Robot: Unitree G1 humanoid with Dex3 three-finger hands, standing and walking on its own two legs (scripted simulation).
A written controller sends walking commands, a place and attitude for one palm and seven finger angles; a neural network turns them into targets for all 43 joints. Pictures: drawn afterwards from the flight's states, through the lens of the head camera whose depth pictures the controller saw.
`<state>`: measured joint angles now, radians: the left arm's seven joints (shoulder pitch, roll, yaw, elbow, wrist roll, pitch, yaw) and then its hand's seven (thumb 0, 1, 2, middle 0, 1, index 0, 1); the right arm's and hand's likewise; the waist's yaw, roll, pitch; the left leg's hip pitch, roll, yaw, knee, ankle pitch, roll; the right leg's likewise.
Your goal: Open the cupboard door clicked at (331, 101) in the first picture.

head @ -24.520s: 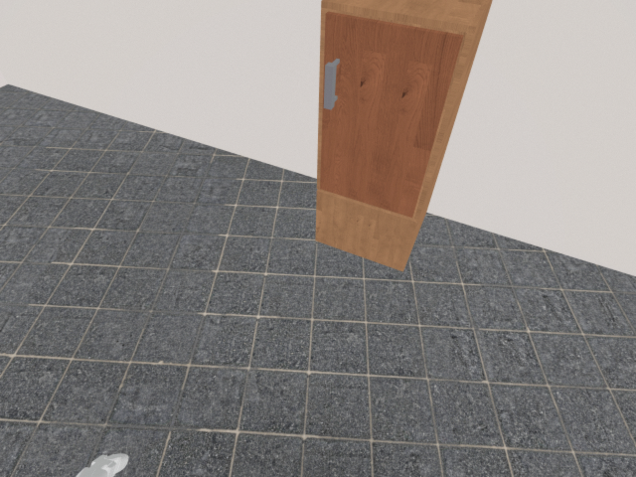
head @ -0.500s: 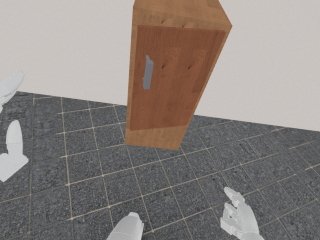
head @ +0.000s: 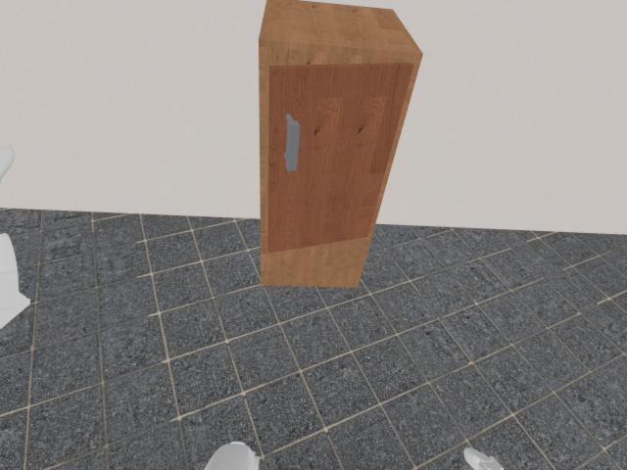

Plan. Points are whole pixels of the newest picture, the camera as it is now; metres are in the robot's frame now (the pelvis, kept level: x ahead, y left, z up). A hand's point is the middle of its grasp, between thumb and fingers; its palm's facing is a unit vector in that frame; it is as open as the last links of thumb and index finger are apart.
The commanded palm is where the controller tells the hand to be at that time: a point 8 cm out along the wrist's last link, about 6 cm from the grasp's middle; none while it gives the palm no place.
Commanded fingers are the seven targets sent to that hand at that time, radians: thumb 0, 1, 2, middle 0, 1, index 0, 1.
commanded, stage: stop stepping back and stand still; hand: left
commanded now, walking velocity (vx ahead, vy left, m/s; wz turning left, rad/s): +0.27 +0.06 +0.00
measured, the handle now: (290, 142) +0.84 +0.13 -0.02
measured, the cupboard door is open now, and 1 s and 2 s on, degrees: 15 15 15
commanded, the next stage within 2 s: let the arm hang, fingers relaxed in 0.80 s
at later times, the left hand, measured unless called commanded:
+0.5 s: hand (16, 323) +0.17 +0.28 +0.19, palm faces +0.51 -0.66 -0.56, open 7.4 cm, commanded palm +0.11 +0.30 +0.19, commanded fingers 0.00 0.90 0.90 -0.20 -0.30 -0.20 -0.30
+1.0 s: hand (94, 353) +0.22 +0.28 +0.05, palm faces +0.23 -0.79 -0.56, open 7.4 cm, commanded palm none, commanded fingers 0.00 0.90 0.90 -0.20 -0.30 -0.20 -0.30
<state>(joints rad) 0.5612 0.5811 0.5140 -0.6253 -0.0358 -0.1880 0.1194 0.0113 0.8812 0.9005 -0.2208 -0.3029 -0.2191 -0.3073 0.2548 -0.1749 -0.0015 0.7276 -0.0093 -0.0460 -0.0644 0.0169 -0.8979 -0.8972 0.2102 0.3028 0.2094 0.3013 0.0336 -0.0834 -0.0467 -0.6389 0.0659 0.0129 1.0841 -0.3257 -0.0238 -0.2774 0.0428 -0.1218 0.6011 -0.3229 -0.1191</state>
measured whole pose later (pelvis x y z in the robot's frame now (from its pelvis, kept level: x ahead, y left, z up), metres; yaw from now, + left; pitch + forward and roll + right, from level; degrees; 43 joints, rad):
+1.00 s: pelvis +0.02 +0.00 +0.00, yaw +4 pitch +2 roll +1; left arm 0.35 0.39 0.20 0.05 0.02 -0.08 0.04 0.00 0.90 0.90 -0.20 -0.30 -0.20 -0.30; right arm 0.12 -0.30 -0.03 0.73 0.00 -0.07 0.00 0.01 -0.90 -0.90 0.21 0.30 0.20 0.30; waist 0.00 0.11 -0.01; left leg -0.32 0.02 0.06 0.57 -0.28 0.00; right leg -0.31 0.00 -0.12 0.59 -0.31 -0.06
